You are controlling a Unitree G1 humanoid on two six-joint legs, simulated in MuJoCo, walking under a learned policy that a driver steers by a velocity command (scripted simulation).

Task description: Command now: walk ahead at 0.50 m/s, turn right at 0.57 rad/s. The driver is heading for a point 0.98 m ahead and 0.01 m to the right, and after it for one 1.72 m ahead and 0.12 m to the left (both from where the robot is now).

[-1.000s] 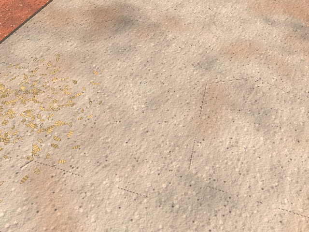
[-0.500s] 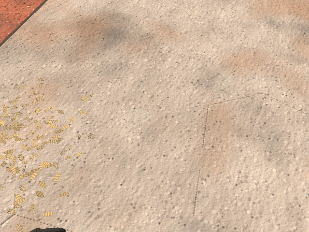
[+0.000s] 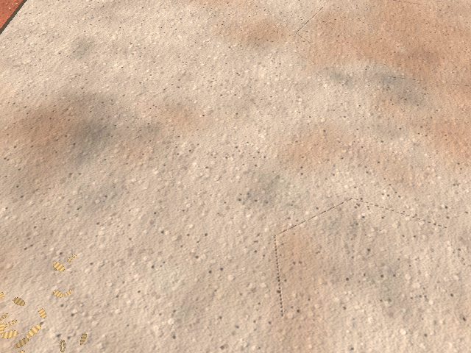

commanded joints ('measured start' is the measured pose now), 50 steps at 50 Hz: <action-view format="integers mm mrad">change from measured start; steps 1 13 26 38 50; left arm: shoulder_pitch -61 -315 -88 -77 10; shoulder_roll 94 8 78 93 24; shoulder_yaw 30 -2 26 38 -4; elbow -109 -188 -101 10 -27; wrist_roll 2 6 29 41 39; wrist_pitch -9 -12 -44 -81 -71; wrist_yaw -6 -58 -39 -4 3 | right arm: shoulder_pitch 78 133 79 -52 260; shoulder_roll -111 -192 -166 -50 -298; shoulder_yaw -37 -68 -39 -19 -111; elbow -21 87 78 51 -6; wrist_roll -10 16 44 32 33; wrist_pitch -5 9 6 44 52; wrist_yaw -9 -21 -7 16 21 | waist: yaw -56 -112 13 26 -110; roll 153 88 -24 1 235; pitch -6 64 -64 72 -403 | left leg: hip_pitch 286 347 -317 -315 787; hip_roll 269 272 155 126 357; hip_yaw -307 75 -85 -48 -850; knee -301 -371 676 208 -166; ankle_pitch -23 273 -149 316 -70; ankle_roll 137 142 8 -24 458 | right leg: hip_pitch -317 -297 357 318 -300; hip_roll -126 -124 -302 -250 45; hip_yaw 20 -105 180 -230 -86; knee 37 -454 -910 -1068 252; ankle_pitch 112 423 330 530 -199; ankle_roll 15 5 -230 -154 29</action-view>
